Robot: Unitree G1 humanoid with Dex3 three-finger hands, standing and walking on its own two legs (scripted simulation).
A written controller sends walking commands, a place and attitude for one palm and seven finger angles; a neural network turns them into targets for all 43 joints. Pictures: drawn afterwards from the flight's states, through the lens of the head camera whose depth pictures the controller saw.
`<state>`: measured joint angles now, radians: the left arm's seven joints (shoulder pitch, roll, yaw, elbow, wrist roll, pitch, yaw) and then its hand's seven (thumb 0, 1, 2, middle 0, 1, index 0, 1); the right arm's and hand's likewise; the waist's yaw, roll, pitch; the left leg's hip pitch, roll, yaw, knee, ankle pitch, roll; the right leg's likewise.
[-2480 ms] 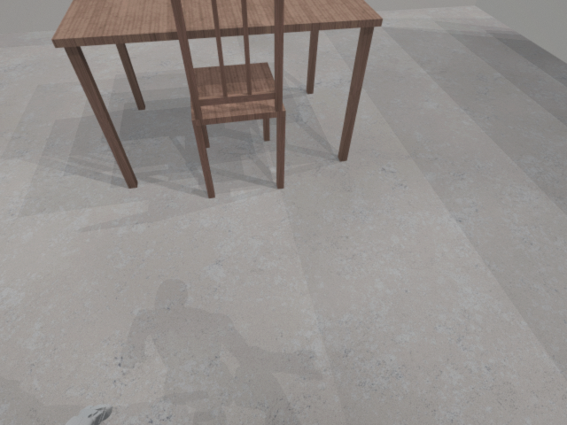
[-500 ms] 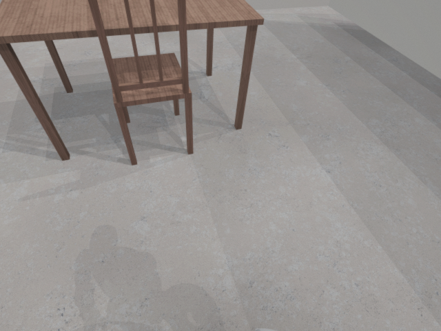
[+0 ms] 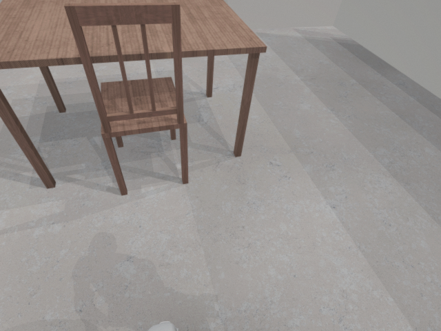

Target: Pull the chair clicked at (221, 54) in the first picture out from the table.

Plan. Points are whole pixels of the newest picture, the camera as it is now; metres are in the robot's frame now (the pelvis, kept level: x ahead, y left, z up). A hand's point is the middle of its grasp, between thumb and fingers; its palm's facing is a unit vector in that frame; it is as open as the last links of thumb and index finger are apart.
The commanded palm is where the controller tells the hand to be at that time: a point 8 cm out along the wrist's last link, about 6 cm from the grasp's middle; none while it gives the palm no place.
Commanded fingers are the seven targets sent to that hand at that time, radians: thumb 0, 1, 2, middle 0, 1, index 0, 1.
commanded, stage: walk to a spot facing it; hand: left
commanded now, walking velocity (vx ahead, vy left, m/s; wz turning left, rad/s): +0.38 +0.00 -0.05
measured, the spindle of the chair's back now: (123, 73) +0.97 +0.42 -0.05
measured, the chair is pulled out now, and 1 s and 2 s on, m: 0.00 0.00 0.00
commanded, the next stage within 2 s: turn to face it in 0.44 s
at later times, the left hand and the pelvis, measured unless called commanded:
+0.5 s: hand (143, 275) +0.27 +0.19 -0.17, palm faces -0.12 -0.98 -0.18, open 7.3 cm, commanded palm none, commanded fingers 0.00 0.90 0.90 -0.20 -0.30 -0.20 -0.30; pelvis +0.20 +0.01 +0.00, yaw -8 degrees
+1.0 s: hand (166, 227) +0.41 +0.16 -0.18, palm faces +0.10 -0.98 -0.15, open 7.3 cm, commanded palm none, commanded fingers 0.00 0.90 0.90 -0.20 -0.30 -0.20 -0.30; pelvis +0.31 -0.02 -0.01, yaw +4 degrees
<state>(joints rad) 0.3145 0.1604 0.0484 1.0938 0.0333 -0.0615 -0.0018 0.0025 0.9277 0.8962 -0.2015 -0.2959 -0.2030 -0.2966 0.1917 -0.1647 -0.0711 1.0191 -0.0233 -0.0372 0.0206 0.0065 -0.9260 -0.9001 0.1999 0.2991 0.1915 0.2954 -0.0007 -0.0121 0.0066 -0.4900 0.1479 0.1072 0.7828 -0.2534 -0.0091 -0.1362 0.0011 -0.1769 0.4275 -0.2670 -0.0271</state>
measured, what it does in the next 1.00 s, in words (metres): walks ahead: left foot, then right foot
